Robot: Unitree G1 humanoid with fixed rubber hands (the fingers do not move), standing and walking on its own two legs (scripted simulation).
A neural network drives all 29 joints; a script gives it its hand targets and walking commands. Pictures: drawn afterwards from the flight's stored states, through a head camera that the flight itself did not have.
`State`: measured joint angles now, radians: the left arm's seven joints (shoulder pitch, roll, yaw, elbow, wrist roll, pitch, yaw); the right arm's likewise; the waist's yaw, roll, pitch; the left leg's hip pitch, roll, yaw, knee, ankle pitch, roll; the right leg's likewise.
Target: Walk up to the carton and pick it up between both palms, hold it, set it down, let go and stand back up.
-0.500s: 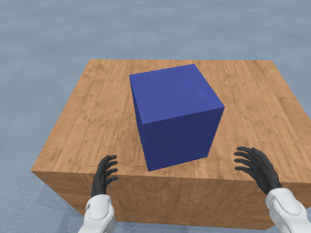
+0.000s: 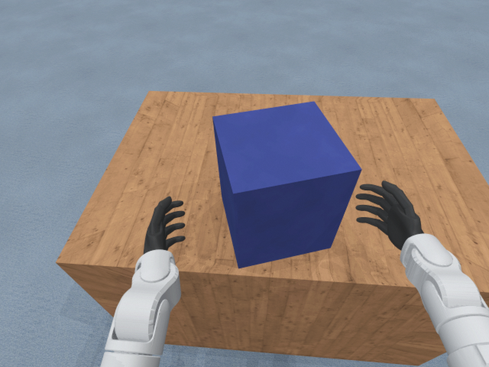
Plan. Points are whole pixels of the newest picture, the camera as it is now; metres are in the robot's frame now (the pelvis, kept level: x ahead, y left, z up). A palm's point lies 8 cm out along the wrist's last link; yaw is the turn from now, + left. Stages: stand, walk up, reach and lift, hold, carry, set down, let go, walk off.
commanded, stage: reach and lift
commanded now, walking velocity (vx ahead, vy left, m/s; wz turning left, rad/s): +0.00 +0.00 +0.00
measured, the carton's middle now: (275, 186) +0.48 -0.01 +0.01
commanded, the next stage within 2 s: none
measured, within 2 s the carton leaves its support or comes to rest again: neither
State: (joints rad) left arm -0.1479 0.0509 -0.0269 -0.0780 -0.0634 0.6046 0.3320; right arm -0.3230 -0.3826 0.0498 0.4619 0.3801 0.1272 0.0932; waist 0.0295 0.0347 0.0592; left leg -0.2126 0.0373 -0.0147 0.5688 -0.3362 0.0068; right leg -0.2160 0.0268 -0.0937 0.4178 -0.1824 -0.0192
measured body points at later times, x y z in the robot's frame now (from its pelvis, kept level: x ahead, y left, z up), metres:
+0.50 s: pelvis +0.00 -0.01 +0.00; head +0.06 +0.00 +0.44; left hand +0.36 +0.18 +0.09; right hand +0.44 -0.18 +0.09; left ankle -0.02 +0.11 -0.74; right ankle +0.03 -0.12 -0.74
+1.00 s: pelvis +0.01 -0.01 +0.00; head +0.12 -0.01 +0.43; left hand +0.43 +0.19 +0.10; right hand +0.52 -0.16 +0.11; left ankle -0.02 +0.11 -0.74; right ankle +0.03 -0.12 -0.74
